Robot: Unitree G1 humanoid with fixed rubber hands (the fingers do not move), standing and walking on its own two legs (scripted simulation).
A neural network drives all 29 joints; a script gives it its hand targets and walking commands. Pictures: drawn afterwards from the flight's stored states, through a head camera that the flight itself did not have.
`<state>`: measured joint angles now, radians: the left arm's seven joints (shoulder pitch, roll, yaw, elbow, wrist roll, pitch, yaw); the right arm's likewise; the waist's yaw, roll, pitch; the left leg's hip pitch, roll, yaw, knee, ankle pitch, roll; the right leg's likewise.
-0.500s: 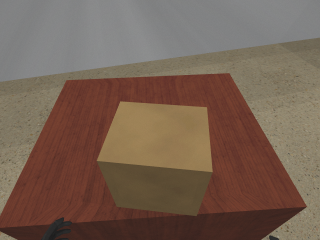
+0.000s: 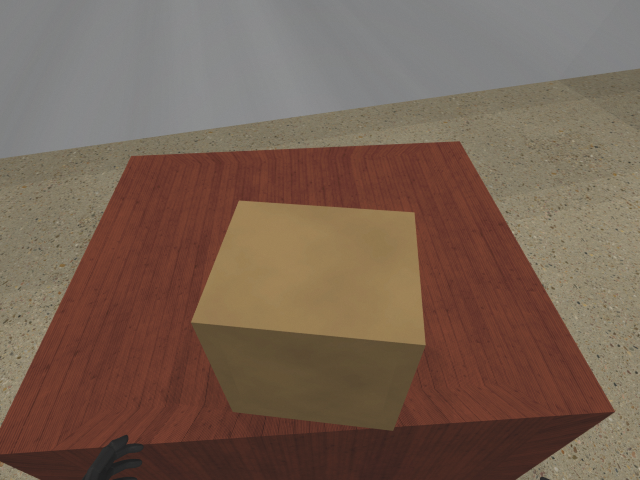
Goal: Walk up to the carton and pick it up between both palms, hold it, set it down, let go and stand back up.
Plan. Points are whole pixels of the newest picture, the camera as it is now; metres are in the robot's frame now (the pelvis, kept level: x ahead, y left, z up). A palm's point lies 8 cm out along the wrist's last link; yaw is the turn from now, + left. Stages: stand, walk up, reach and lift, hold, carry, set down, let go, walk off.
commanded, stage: stand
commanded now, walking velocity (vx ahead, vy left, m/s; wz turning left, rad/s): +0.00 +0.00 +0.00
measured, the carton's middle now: (317, 318) +0.35 +0.01 -0.01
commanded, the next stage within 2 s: none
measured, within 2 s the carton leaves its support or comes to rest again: neither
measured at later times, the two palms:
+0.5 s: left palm out of the picture +0.13 +0.29 -0.08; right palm out of the picture +0.08 -0.29 -0.10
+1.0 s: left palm out of the picture +0.13 +0.29 -0.08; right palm out of the picture +0.07 -0.29 -0.10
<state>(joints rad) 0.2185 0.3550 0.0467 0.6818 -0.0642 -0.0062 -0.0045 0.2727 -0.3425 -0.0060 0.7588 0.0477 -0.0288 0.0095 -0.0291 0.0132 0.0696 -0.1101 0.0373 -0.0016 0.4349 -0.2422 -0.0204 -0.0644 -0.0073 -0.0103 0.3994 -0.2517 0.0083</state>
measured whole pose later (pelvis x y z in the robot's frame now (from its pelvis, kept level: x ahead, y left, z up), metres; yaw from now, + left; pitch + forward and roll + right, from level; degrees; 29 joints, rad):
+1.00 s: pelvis +0.00 +0.00 +0.00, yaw +0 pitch -4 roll +0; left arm 0.19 0.36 0.04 0.79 -0.06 -0.01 0.00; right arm 0.27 -0.34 -0.01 0.81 0.05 -0.02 0.00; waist -0.03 0.02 0.07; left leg -0.11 0.04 0.00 0.42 -0.23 -0.03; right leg -0.07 -0.01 -0.01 0.40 -0.25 0.01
